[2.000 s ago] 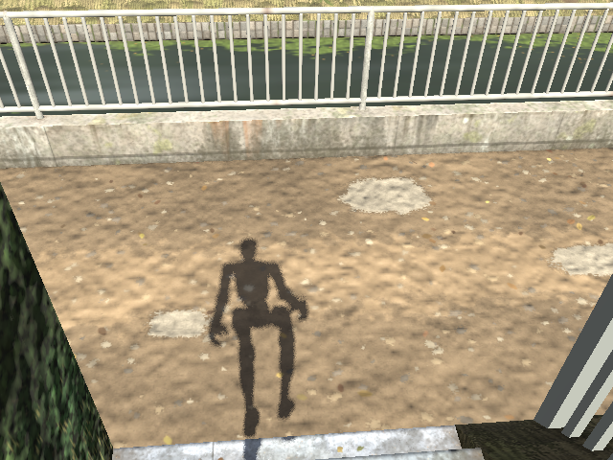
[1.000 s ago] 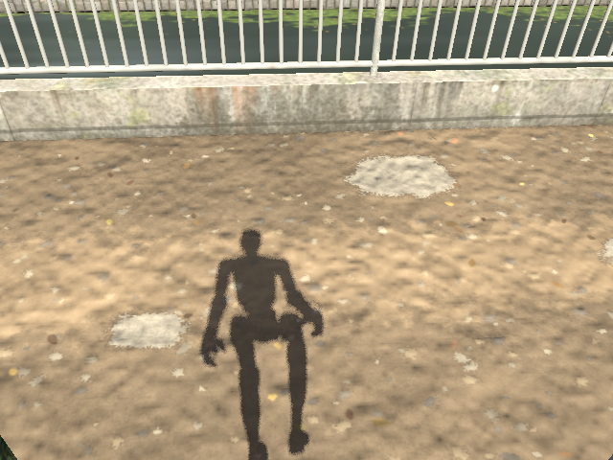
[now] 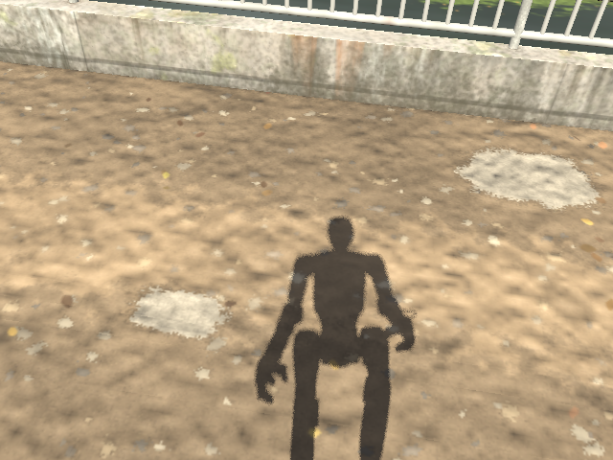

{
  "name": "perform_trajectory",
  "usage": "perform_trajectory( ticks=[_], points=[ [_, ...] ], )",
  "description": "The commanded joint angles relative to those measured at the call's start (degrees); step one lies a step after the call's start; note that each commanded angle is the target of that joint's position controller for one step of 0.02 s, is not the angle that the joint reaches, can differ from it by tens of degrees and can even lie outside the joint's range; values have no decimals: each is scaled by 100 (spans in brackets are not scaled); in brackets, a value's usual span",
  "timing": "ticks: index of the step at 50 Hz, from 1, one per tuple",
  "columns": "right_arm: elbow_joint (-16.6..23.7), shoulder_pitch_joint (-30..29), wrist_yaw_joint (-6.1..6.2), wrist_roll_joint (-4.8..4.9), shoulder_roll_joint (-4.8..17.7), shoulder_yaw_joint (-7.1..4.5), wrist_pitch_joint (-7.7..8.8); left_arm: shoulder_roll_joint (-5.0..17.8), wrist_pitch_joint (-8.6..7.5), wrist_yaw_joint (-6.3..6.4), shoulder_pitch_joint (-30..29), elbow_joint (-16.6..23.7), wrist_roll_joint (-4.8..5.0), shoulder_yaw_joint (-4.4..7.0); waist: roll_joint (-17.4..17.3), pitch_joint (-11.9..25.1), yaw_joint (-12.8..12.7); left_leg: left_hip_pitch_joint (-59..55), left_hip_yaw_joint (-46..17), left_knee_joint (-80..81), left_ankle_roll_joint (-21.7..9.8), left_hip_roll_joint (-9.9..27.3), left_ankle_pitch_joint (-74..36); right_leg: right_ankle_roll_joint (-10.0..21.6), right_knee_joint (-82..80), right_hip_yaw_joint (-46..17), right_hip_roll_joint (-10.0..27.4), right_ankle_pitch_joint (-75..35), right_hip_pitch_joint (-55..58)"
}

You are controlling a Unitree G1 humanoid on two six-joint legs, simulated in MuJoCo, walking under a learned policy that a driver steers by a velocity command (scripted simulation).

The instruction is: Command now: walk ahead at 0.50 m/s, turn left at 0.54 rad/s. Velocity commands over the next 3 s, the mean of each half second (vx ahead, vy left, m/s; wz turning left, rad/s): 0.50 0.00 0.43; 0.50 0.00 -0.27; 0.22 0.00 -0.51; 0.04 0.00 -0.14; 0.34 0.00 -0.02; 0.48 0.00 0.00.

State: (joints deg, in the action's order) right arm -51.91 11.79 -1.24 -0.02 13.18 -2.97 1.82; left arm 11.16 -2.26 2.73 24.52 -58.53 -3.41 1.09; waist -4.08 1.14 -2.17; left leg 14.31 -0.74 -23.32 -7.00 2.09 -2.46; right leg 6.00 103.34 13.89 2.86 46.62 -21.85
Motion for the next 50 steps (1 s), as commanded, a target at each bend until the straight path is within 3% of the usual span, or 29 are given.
perform_trajectory(
  ticks=[1,2,3,4,6,8,12,14,19,21,23,24,25,26,27,28,30,31,32,33,34,36,41,44,46,47,48,49,50],
  points=[
    [-598,2209,-96,245,950,-187,-98,294,61,-104,223,824,-44,33,-1112,422,388,-3419,-1206,-2460,-732,786,-4506,-12,2322,-853,-164,281,-4574],
    [-619,2448,-53,258,1043,-235,-150,521,1,-182,-141,959,2,50,-645,650,690,-3017,-2208,-1680,-1239,1268,-1930,-116,1425,-1414,-2,20,-4931],
    [-603,2364,56,180,1354,-294,-200,368,-3,-201,-379,1025,18,15,-982,696,599,-2344,-3636,-648,-1791,1796,1501,-319,1054,-1699,47,-119,-5062],
    [-341,1832,82,2,971,-119,-167,701,51,-152,-902,1049,-1,81,-134,33,412,-1458,-3409,-236,-1630,1612,2867,-500,75,-1663,154,-1737,-5142],
    [-272,1272,227,-34,98,229,-18,483,202,-183,-1283,1135,-1,60,125,-743,26,801,-2972,-581,-1185,1055,2501,-1043,-1883,-1676,147,-3760,-4234],
    [-225,1230,261,-70,475,181,68,199,297,-189,-720,785,-148,-2,49,-194,-79,1650,-2815,-866,-927,733,1016,-1158,-1832,-1482,-50,-4768,-2660],
    [-250,1079,280,106,386,203,210,556,166,-313,-1277,1081,32,138,-121,-351,-120,1871,-2691,-1776,-659,186,2537,-937,-3922,-1679,-157,-7177,-2234],
    [-203,1175,278,86,421,179,184,454,178,-369,-1763,1282,-74,100,-62,-437,118,1877,-2645,-1948,-729,24,3144,-804,-4681,-1608,-199,-7347,-1838],
    [-1,1281,269,-69,374,179,161,506,49,-442,-1968,1382,49,185,-310,-721,484,1565,-2400,-2972,-759,-244,2683,-707,-5984,-1610,-352,-7274,-958],
    [-142,1501,321,-161,310,189,116,466,-26,-419,-1576,1224,132,205,-268,-761,633,1111,-2433,-3784,-853,-247,2137,-606,-6311,-1695,-390,-6859,-897],
    [-123,925,272,-285,415,132,44,694,-34,-414,-517,844,253,332,-574,-313,292,896,-2304,-4607,-870,-303,633,-460,-6921,-1675,-231,-6331,123],
    [-222,949,241,-222,372,140,28,768,-66,-401,379,563,222,376,-365,-210,9,1410,-2047,-5628,-796,-400,-504,-302,-7154,-1466,-195,-6310,1309],
    [-221,459,218,-163,533,61,28,947,-3,-374,1920,70,143,482,87,42,-873,2716,-1639,-7455,-632,-585,-531,-7,-7841,-1640,90,-6560,3200],
    [-226,289,234,-310,200,22,76,907,31,-425,2272,57,388,470,1500,-625,-1335,3983,-454,-10410,-360,-1915,4357,367,-8805,-2018,780,-7293,3432],
    [380,721,302,-108,-307,171,168,837,-93,-574,1620,33,238,237,2282,-796,157,6057,-95,-10653,-211,-1442,5113,141,-6164,-2564,1219,-11128,4228],
    [237,590,305,-270,-75,199,177,671,-160,-614,1832,37,304,226,1591,-237,-142,6908,-210,-9765,-289,-985,4541,286,-6287,-2778,1235,-9433,4972],
    [15,228,249,-557,-153,197,211,395,-199,-507,2017,-215,322,103,690,-209,-31,6758,-277,-8933,-104,-384,3122,404,-6373,-3156,1025,-7253,3632],
    [252,-85,143,-529,-114,234,217,895,-256,-386,1813,-173,272,163,1170,-166,164,6624,-427,-7651,269,23,2187,931,-6488,-4237,1480,-6548,2772],
    [594,-828,35,-414,-100,330,216,532,-302,-226,918,109,206,55,720,-864,443,5375,-141,-5315,769,151,843,929,-7297,-4041,1295,-6381,675],
    [474,-793,-16,-426,-178,327,189,552,-279,-163,446,189,247,42,671,-848,461,3112,-193,-4438,818,255,-428,915,-7612,-4081,1135,-5769,-953],
    [-41,-389,-10,-452,-53,201,105,959,-268,-161,352,182,232,150,789,-620,484,1968,0,-4846,719,66,-1305,884,-7614,-3837,893,-5290,-1542],
    [192,-1088,-182,-353,545,21,245,491,-404,-26,-6,306,484,50,636,-825,356,2142,-327,-2522,628,199,-3988,617,-6698,-3316,99,-2602,-952],
    [701,-2017,-137,-55,-142,193,301,307,-264,-210,1070,29,173,1,988,-1006,-837,1255,20,-228,719,-227,-2592,662,-5660,-3328,-333,-3378,414],
    [335,-906,-21,136,164,-13,325,168,-17,-74,1301,-233,-198,-18,881,-746,-655,616,-560,1567,720,434,-3102,733,-4034,-3608,-432,-3640,1451],
    [-114,224,13,-42,423,-141,314,254,76,-103,1616,-397,0,49,434,-636,-285,-1363,-295,2154,710,658,-3439,651,-2175,-3190,-774,-2924,306],
    [-356,1074,-4,-151,655,-179,235,169,44,-147,1462,-445,140,133,63,-222,129,-3324,-460,975,719,1008,-4403,477,-945,-2636,-1181,262,-1436],
    [-596,2015,6,-318,887,-189,240,216,18,-27,2089,-352,546,197,-650,897,75,-5557,-534,-1673,523,1980,-7177,211,833,-2220,-1150,1154,-2991],
    [-559,2131,-37,-213,657,-156,277,398,6,85,1606,-174,558,102,-798,1378,454,-6035,-783,-1880,186,2275,-6144,253,964,-1872,-620,452,-4204],
    [-564,2222,-33,-177,485,-167,287,383,1,97,951,-71,306,83,-700,1336,789,-5514,-856,-1539,-58,2152,-4129,318,1069,-1602,-325,87,-4682]
  ],
)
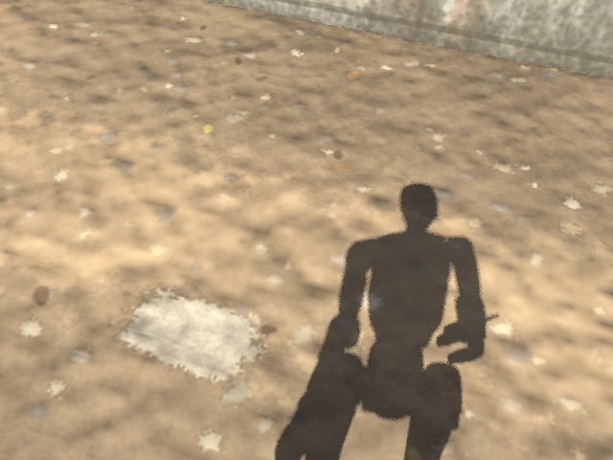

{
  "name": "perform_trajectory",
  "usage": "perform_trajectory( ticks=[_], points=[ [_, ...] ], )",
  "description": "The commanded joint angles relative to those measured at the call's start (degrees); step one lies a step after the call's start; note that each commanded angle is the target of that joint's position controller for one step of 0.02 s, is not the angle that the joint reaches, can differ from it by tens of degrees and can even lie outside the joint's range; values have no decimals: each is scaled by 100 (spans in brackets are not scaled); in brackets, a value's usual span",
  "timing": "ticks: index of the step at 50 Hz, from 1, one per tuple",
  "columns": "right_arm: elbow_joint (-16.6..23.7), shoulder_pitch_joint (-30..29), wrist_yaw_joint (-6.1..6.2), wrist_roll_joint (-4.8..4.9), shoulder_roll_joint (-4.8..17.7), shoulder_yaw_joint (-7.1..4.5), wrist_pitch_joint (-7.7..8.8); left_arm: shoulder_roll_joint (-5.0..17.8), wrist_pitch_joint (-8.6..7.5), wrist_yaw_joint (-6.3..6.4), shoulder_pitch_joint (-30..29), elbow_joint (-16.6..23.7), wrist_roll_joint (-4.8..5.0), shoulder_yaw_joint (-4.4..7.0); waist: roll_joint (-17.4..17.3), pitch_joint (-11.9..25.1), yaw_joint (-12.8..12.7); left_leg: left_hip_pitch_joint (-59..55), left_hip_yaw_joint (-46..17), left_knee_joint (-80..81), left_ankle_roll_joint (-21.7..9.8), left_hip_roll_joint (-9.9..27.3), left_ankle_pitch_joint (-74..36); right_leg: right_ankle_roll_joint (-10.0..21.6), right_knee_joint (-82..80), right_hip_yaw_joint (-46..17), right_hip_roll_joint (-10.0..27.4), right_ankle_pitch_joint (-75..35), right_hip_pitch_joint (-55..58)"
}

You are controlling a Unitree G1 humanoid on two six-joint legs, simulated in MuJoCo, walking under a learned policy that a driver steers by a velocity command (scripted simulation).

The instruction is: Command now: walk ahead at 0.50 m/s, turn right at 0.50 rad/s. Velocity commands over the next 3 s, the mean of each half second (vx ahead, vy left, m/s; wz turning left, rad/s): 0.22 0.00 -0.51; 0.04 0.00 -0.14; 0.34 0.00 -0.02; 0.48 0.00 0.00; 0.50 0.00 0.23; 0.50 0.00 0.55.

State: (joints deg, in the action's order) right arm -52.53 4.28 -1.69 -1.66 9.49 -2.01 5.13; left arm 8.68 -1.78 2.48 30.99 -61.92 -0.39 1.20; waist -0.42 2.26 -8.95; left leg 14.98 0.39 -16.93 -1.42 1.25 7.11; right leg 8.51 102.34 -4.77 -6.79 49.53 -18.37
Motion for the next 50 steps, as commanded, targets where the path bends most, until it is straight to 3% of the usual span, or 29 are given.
perform_trajectory(
  ticks=[1,2,3,4,5,6,8,9,12,14,15,16,17,18,19,20,21,25,32,35,37,38,39,40,41,44,47,48,50],
  points=[
    [-485,2728,153,-27,1133,-371,-29,585,-26,-13,-196,516,-117,43,-1566,1408,1369,-4512,-2057,-1354,-1313,2532,-1301,-7,1363,387,791,-891,-5015],
    [-310,2279,244,-53,591,-187,46,830,-42,-97,-1194,742,-338,188,-580,780,1301,-3162,-1668,-922,-1155,2300,-791,-133,228,163,1027,-2192,-4775],
    [-324,2197,288,-67,452,-102,73,668,-8,-216,-1514,906,-400,195,-595,181,1122,-1878,-1611,-838,-1101,2265,-1477,-257,-126,180,1062,-2457,-4325],
    [-408,1907,359,-63,363,-42,94,271,36,-292,-1974,1146,-196,107,-260,-702,779,-376,-886,-211,-861,1875,-1704,-566,-1833,154,1147,-3086,-3820],
    [-320,1642,393,-73,340,-12,99,152,36,-380,-1945,1212,-240,79,-317,-812,622,530,-462,14,-768,1560,-1890,-631,-3061,205,1108,-3695,-2833],
    [-240,1260,431,-35,388,4,100,67,-8,-438,-1803,1222,-259,45,-603,-812,380,1236,-36,-14,-690,1339,-2355,-641,-3918,291,1061,-4327,-1920],
    [-46,888,363,152,505,-20,171,11,-152,-501,-1302,1145,-67,-20,-1036,-252,127,1674,576,-381,-514,1001,-2688,-510,-5135,634,704,-5643,-203],
    [31,794,317,191,669,-74,191,83,-135,-502,-1210,1088,-40,-14,-981,-119,119,1539,610,-504,-517,1051,-2757,-476,-5289,728,589,-5716,136],
    [-17,1246,288,279,821,-124,71,345,-25,-444,-1789,1309,-200,5,-471,-215,429,448,623,-1197,-386,1264,-3703,-269,-5852,1034,443,-4876,-37],
    [-62,1637,282,185,1007,-165,-79,591,-98,-448,-1282,1229,-212,94,-285,137,294,-54,847,-2869,-281,1123,-3797,-38,-6737,1078,156,-4697,686],
    [-72,2178,256,130,1028,-188,-123,1027,-177,-485,-1061,1266,-240,211,416,432,287,449,1043,-4460,-77,720,-1237,257,-7163,189,773,-7008,1526],
    [169,2894,242,214,428,-50,-215,1790,-101,-481,-1082,1449,-168,399,1829,1385,681,1903,803,-7058,242,-383,3467,1599,-6723,-2418,2845,-10453,2939],
    [314,2235,235,1,949,-126,-339,1676,46,-407,-848,1556,113,425,617,1824,294,2432,-79,-7261,151,-276,3096,1725,-7279,-2989,2739,-9070,2929],
    [496,1811,255,69,886,-117,-431,1587,121,-316,-1323,1657,26,388,412,1169,440,2692,-208,-7167,126,-135,2632,1614,-7592,-2724,2666,-7665,2223],
    [492,1702,325,30,758,-78,-502,1274,176,-258,-1698,1686,-63,305,155,574,670,2710,-177,-6765,88,28,2400,1304,-7807,-2296,2447,-6741,1466],
    [600,1605,369,-28,846,-100,-591,1141,189,-237,-1776,1695,-76,259,335,163,826,2415,-222,-6271,65,123,2084,1064,-7968,-1972,2168,-6711,730],
    [552,1741,382,-75,832,-98,-693,964,207,-231,-1929,1717,-98,221,423,63,990,2006,-192,-5961,60,152,1851,897,-8131,-1645,1932,-6546,254],
    [491,1792,273,18,649,-82,-737,1034,126,-273,-1896,1730,-98,255,341,396,1088,1319,-120,-5036,94,45,1318,713,-8250,-1024,1617,-6919,42],
    [558,1078,233,63,570,-98,-803,1014,227,-289,-1801,1636,-105,291,758,161,812,641,-107,-3046,145,-90,1339,340,-8761,-1272,1466,-3382,-52],
    [471,1169,276,68,575,-106,-763,1005,282,-278,-1728,1545,-146,291,704,-37,787,131,53,-2220,18,-255,1576,282,-8702,-1546,1544,-2918,-242],
    [294,1562,327,56,481,-93,-682,945,307,-222,-1646,1445,-108,263,597,-166,966,-651,126,-889,-158,-297,1033,33,-8492,-1546,1412,-2869,-577],
    [274,1656,355,-7,620,-107,-601,817,283,-205,-1482,1385,-91,235,389,-211,921,-949,-340,-455,-249,94,998,-220,-8258,-1467,1245,-2911,-800],
    [325,1644,372,-83,977,-147,-520,524,237,-211,-1295,1369,1,161,-415,-112,820,-1026,-1536,81,-482,1075,1247,-498,-7619,-873,750,-2937,-1025],
    [298,1349,335,-40,904,-90,-473,630,206,-247,-1659,1457,25,192,-837,-463,762,68,-2007,368,-697,1603,815,-560,-7459,-156,371,-3210,-500],
    [330,953,316,0,716,-37,-415,659,192,-288,-1675,1352,-38,195,-677,-540,623,403,-1681,284,-626,1405,567,-552,-7303,-112,511,-3528,131],
    [195,998,303,43,858,-65,-371,684,206,-364,-1600,1145,-111,180,-803,-501,635,419,-1091,122,-306,851,757,-509,-7505,-123,570,-4291,654],
    [21,1311,276,67,748,-46,-375,672,178,-314,-1442,892,-63,142,-461,-502,739,202,-943,89,-242,668,757,-577,-7747,-281,782,-4413,750],
    [-55,1419,277,49,745,-57,-383,619,172,-295,-1371,771,-67,116,-426,-486,792,117,-926,153,-258,607,1392,-572,-7715,-216,709,-4125,706],
    [-144,1596,265,57,1069,-195,-463,734,172,-282,-1431,741,-120,156,-670,-684,910,15,-1270,358,-524,718,2975,-462,-7081,255,356,-2985,155]
  ],
)
Over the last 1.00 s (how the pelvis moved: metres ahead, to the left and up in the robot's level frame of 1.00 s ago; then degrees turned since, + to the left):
0.57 0.05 -0.45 3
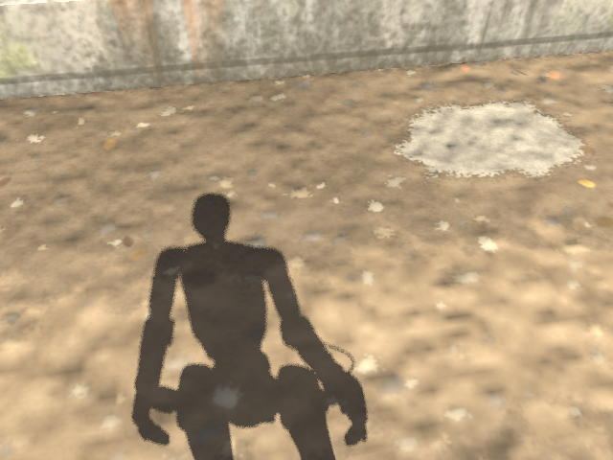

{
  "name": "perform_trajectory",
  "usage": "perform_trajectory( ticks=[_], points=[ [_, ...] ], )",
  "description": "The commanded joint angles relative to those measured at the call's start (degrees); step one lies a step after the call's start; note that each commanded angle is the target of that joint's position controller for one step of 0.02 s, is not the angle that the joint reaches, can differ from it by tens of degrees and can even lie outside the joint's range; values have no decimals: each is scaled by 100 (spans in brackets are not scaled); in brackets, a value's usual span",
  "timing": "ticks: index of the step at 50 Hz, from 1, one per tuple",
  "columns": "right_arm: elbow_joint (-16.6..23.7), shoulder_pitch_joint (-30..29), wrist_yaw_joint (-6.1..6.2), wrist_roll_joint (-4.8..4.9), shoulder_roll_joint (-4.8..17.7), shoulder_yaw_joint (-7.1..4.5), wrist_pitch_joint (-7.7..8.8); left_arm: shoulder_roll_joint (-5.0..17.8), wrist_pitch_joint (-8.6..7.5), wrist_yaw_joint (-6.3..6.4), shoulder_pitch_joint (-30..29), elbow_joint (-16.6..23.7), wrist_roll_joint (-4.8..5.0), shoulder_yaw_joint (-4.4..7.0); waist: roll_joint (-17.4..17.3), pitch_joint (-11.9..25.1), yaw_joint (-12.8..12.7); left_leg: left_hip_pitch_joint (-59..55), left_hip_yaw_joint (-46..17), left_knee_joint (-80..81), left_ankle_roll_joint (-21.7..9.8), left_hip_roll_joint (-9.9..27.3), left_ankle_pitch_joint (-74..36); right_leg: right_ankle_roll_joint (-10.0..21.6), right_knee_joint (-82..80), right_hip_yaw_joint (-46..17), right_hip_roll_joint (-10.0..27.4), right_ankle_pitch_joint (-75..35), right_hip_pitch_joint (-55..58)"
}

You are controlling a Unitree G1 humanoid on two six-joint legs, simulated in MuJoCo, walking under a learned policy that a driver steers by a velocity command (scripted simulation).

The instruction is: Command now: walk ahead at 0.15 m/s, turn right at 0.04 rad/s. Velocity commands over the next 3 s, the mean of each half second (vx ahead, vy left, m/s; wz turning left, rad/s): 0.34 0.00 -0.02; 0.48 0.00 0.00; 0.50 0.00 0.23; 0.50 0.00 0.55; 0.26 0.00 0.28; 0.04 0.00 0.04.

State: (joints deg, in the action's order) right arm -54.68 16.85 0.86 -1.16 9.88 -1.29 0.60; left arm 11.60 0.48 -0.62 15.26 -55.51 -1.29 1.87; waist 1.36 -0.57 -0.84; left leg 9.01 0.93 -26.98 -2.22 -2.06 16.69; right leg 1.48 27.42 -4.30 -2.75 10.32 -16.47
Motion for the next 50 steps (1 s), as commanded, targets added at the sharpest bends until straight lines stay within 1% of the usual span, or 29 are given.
perform_trajectory(
  ticks=[1,3,5,7,8,10,11,12,13,14,15,16,18,21,25,31,34,35,36,37,38,39,40,41,43,44,46,48,50],
  points=[
    [51,469,7,22,1089,-309,-45,490,-63,23,-54,162,-59,109,-869,-639,212,527,-1663,1587,-670,1312,2601,300,766,428,-107,1226,-526],
    [-55,679,-3,13,1045,-336,-35,343,-134,-10,-410,336,-80,72,-879,-1040,338,457,-2241,1894,-1048,1868,2760,345,1356,596,176,1094,-1118],
    [-134,751,-15,-55,971,-338,49,332,-245,-32,-539,409,-55,76,-803,-1104,336,76,-2309,1895,-1180,1998,2118,379,1628,527,353,1200,-1539],
    [-194,735,-26,-73,931,-334,137,290,-360,-51,-514,376,-11,79,-738,-1044,305,-149,-1937,1710,-1126,1827,1276,408,1303,644,343,1157,-1379],
    [-213,685,-32,-37,939,-338,159,265,-400,-54,-456,352,7,81,-718,-909,224,-61,-1706,1590,-1049,1715,861,423,1015,724,270,1049,-967],
    [-183,357,-44,57,986,-360,177,180,-460,-49,309,71,33,104,-671,-638,-221,683,-1101,989,-834,1357,92,432,70,1020,-40,470,664],
    [-143,258,-44,48,941,-355,207,325,-493,2,920,-178,20,175,-448,-417,-446,1245,-807,347,-714,1093,-121,433,-155,771,-35,501,1680],
    [32,33,-90,41,647,-271,255,818,-550,92,1694,-351,-69,308,664,-118,-774,2005,-83,-1416,-466,518,-28,634,-1103,-932,1144,1526,2527],
    [205,147,-142,41,393,-228,290,1419,-515,110,2246,-475,-33,424,1701,89,-724,3233,367,-2900,-353,-203,1449,1217,-1898,-3378,2499,2279,3011],
    [178,-148,-146,-113,789,-315,246,997,-440,126,1788,-415,-21,316,699,-268,-522,3483,-111,-3652,-461,173,1436,1303,-1778,-3178,2475,2622,2445],
    [163,-281,-209,-89,685,-300,251,791,-443,93,1180,-197,-36,242,309,-572,-294,3495,-265,-3741,-528,416,824,1169,-1756,-2605,2179,2471,1989],
    [106,-272,-259,-53,574,-273,274,663,-483,71,869,-118,-30,195,179,-646,-132,3298,-268,-3579,-491,566,355,1009,-1868,-2086,1923,1895,1678],
    [-37,-106,-286,-110,501,-262,235,440,-571,101,833,-155,40,106,251,-517,55,2898,-172,-3328,-338,654,-232,795,-1906,-1235,1549,312,1513],
    [-50,-252,-272,-89,482,-263,151,406,-622,124,1308,-383,77,57,303,-331,91,3047,54,-3258,-152,549,-546,812,-1676,-614,1377,-1691,1801],
    [291,-1265,-278,-74,422,-211,99,326,-609,143,1602,-565,71,-19,332,-583,-30,3289,272,-2544,20,503,-1022,841,-1743,-248,1286,-2504,1691],
    [630,-2139,-291,7,388,-110,173,383,-638,166,1803,-707,25,-33,397,-828,-172,2633,551,-1009,-188,261,-1416,863,-1785,-30,1345,-3028,1799],
    [544,-1631,-213,1,541,-175,238,497,-654,191,1570,-707,-13,2,404,-530,149,1709,609,-601,-482,-3,-942,804,-1081,126,1435,-4563,2095],
    [349,-1008,-164,10,643,-234,276,573,-650,205,1489,-708,-26,31,384,-205,395,1094,617,-492,-579,-154,-797,751,-370,181,1413,-5173,2189],
    [36,-69,-102,16,715,-298,323,617,-631,203,1378,-692,2,48,247,266,801,64,624,-116,-688,-233,-995,668,714,342,1257,-5141,1984],
    [-175,824,-37,-103,1017,-404,366,492,-644,166,1366,-583,53,12,-43,836,1102,-1310,-311,-9,-929,597,-384,617,2178,442,1051,-3606,970],
    [-183,1260,-46,-234,1601,-542,363,-167,-625,76,2009,-465,237,-92,-1231,1619,764,-2880,-3244,349,-1804,2412,209,371,4627,744,16,697,-1013],
    [-175,796,-114,14,1367,-506,279,412,-599,65,1716,-489,112,66,-721,1531,707,-2489,-4357,1246,-1917,2468,1040,481,5274,110,-123,1686,-1727],
    [-32,64,-122,72,1100,-418,278,506,-592,63,1094,-244,63,112,-547,453,435,-1557,-3396,1426,-1702,2311,1389,540,5166,81,281,1167,-2079],
    [29,-293,-150,64,729,-324,332,449,-618,37,718,-139,21,109,-215,-22,333,-734,-2751,1655,-1520,2072,807,549,4801,87,481,766,-1932],
    [-132,-237,-102,38,364,-194,427,210,-519,9,746,-144,-65,105,-279,-276,-22,141,-1787,1826,-1168,1591,-342,444,4241,90,725,524,-1333],
    [-197,-114,-83,32,343,-176,475,89,-447,-17,863,-200,-82,88,-296,-246,-104,261,-1507,1850,-1112,1481,-725,390,4082,133,748,498,-1165],
    [-288,174,-73,33,502,-194,547,54,-358,-47,760,-151,-80,93,-303,-256,-161,285,-1147,1897,-1118,1361,-1339,287,3801,279,782,374,-1276],
    [-344,411,-74,34,674,-218,566,139,-306,-64,208,61,-81,104,-333,-412,-91,213,-934,2069,-1095,1292,-1377,180,3386,412,886,0,-1691],
    [-396,670,-76,59,657,-198,555,210,-285,-74,-418,281,-52,110,-344,-545,55,-16,-808,2151,-1026,1215,-1601,80,2832,514,940,-416,-2076]
  ],
)
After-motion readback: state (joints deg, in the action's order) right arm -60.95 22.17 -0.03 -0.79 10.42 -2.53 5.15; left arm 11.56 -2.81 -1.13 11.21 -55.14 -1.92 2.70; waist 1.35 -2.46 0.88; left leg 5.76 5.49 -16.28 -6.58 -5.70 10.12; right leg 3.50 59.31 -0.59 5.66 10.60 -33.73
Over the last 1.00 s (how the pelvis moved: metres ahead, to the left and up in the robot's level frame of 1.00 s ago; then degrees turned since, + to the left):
0.24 0.03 -0.01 -20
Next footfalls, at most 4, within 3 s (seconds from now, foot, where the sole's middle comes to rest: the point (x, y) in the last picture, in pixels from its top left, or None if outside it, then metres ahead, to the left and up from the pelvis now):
0.24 right None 0.12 -0.11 -0.77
0.74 left None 0.44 0.03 -0.77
1.30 right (378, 376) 0.75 -0.15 -0.77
1.84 left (278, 301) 0.96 0.10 -0.77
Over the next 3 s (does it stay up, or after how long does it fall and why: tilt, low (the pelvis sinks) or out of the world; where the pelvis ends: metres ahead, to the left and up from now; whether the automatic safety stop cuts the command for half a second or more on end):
stays up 1.12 0.16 0.01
